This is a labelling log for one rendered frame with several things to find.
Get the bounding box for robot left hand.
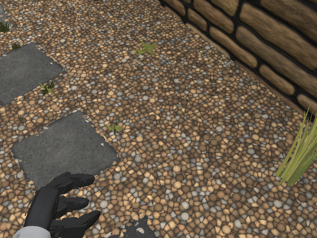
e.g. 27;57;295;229
24;172;101;238

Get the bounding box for left robot forearm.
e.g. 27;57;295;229
13;225;52;238

